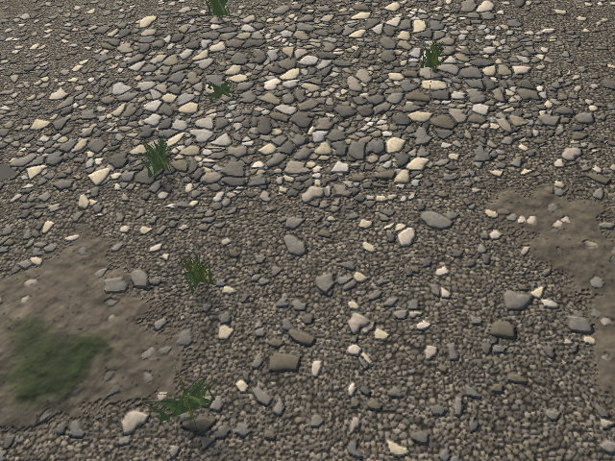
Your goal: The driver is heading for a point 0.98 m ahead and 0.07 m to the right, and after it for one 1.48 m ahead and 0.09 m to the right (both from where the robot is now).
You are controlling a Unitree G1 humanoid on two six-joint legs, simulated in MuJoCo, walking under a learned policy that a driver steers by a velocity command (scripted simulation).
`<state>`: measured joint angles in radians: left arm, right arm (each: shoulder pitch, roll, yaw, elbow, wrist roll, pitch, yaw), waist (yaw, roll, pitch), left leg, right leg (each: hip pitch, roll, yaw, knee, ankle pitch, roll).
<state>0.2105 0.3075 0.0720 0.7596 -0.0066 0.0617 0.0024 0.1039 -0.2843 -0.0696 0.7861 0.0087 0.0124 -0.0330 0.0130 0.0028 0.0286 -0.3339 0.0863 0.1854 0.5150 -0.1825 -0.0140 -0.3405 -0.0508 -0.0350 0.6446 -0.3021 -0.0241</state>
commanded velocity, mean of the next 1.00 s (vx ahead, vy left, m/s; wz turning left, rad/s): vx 0.41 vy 0.00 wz -0.33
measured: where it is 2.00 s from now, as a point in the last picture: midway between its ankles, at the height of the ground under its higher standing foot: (395, 268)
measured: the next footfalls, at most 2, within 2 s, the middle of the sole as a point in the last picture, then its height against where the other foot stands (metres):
left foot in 0.50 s outside the picture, level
right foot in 0.96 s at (461, 439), level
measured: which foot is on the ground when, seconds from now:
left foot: down 0.00-0.00, up 0.02-0.48, down 0.50-0.96, up 0.98-1.00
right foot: down 0.00-0.50, up 0.52-0.94, down 0.96-1.00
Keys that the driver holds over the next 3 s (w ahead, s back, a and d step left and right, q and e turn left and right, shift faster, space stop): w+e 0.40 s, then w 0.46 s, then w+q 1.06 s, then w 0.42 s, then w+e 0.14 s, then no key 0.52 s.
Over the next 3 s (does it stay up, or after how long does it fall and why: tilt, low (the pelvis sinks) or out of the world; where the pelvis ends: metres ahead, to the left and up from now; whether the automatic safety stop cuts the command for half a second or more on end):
stays up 1.40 0.00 0.00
